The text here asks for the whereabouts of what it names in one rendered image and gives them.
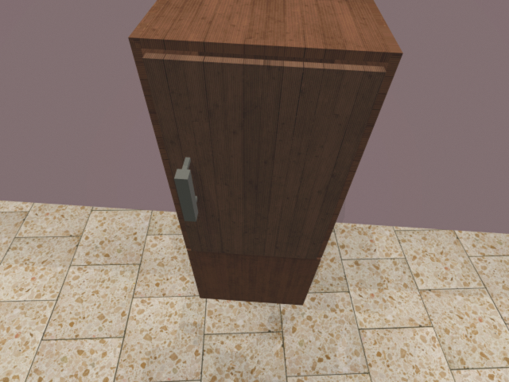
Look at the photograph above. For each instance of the handle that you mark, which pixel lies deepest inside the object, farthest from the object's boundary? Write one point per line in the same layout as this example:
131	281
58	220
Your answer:
185	190

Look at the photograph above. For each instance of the cupboard door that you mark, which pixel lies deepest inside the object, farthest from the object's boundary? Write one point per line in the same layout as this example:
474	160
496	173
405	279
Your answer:
271	144

